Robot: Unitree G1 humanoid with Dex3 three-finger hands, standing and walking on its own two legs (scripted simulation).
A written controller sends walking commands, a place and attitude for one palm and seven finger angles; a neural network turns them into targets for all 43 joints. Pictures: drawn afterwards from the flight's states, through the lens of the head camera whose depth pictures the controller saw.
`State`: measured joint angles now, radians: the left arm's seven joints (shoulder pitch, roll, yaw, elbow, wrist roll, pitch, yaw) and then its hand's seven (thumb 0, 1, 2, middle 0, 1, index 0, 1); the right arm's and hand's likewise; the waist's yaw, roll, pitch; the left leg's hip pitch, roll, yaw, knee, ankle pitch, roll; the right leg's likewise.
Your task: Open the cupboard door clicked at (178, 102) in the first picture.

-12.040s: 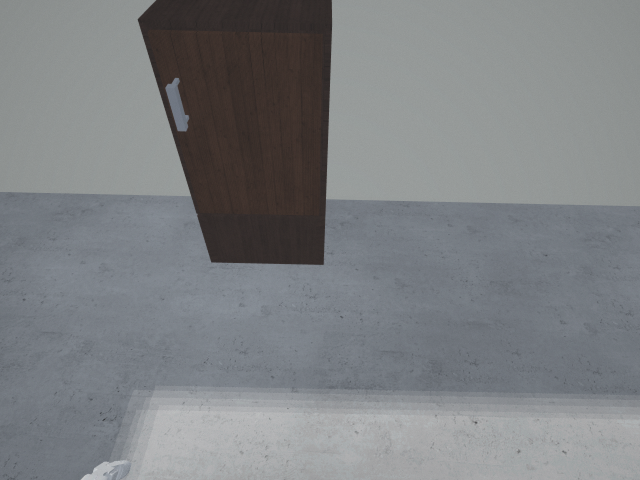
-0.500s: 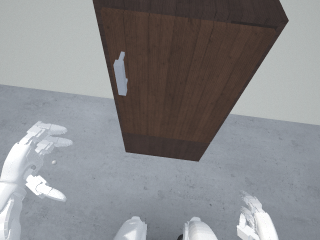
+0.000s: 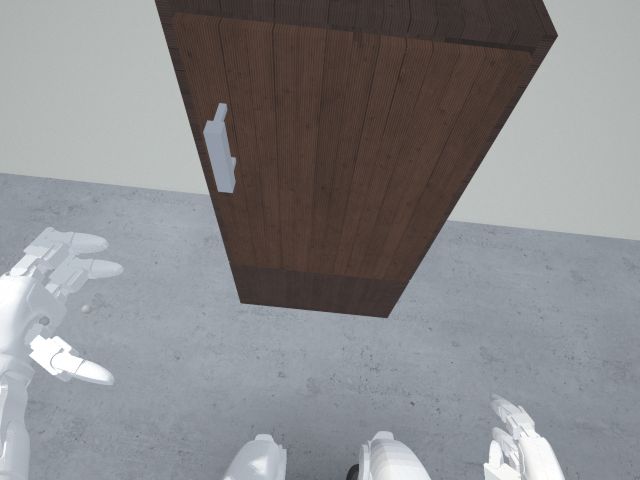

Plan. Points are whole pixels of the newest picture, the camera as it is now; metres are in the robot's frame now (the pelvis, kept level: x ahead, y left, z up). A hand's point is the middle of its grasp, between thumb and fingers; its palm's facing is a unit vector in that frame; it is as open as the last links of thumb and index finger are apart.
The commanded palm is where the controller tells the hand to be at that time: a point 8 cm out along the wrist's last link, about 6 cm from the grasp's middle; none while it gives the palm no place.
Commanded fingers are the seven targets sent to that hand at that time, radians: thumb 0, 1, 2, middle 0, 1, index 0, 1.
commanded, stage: raise the hand with hooked fingers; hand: left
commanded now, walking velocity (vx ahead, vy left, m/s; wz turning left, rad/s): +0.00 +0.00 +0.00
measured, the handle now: (224, 149) +0.55 +0.17 +0.03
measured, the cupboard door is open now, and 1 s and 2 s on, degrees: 0 0 0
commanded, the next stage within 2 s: move the hooked fingers beside the handle in 0.10 s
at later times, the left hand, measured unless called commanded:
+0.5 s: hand (110, 276) +0.33 +0.26 +0.05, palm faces -0.05 -1.00 -0.03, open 14.0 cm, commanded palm +0.31 +0.31 +0.05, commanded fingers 0.00 -0.50 0.30 -0.30 -1.20 -0.30 -1.20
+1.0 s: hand (138, 231) +0.39 +0.25 +0.04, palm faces -0.05 -1.00 -0.03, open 14.0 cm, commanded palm +0.37 +0.30 +0.05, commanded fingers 0.00 -0.50 0.30 -0.30 -1.20 -0.30 -1.20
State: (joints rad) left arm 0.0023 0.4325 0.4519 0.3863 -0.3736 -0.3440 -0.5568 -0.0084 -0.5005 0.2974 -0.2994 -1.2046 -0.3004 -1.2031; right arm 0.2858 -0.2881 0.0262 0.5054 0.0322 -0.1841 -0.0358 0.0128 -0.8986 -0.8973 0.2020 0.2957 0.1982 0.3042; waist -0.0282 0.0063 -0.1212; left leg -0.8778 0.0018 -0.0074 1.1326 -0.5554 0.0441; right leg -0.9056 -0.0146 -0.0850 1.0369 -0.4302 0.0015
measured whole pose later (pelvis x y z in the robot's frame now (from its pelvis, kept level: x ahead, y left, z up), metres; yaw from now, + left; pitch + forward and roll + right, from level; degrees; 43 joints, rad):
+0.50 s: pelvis -0.01 +0.00 -0.01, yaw +0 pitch +18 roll -3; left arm -0.21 0.45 0.43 0.54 -0.33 -0.33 -0.55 -0.01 -0.50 0.30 -0.30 -1.21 -0.30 -1.20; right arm 0.27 -0.28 0.05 0.53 0.03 -0.17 -0.06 0.01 -0.90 -0.90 0.20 0.30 0.20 0.30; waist -0.03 0.01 -0.12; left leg -0.92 0.00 -0.01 1.16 -0.55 0.04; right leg -0.95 -0.01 -0.09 1.07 -0.43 -0.01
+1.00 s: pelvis +0.00 +0.00 +0.00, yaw -1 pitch +20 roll -3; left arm -0.42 0.47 0.43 0.75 -0.26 -0.37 -0.50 -0.01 -0.50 0.30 -0.30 -1.20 -0.30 -1.20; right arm 0.31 -0.28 0.03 0.57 0.03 -0.09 -0.04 0.01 -0.90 -0.90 0.20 0.30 0.20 0.30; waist -0.07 0.01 -0.13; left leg -0.94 0.00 0.01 1.13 -0.55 0.05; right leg -0.98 -0.01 -0.07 1.04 -0.42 0.01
